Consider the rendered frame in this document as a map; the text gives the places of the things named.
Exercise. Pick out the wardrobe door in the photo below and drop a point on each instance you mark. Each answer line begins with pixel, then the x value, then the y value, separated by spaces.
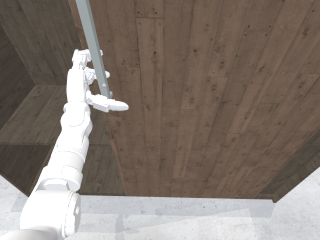
pixel 221 94
pixel 297 162

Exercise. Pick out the robot left forearm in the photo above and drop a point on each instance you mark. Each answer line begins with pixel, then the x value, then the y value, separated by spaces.
pixel 64 169

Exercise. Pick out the handle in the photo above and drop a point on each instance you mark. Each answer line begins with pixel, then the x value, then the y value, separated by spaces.
pixel 89 29

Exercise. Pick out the left robot upper arm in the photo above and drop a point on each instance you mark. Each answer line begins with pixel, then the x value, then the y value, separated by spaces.
pixel 49 215

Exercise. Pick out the robot left hand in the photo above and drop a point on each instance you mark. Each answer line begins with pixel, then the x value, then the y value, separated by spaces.
pixel 80 77

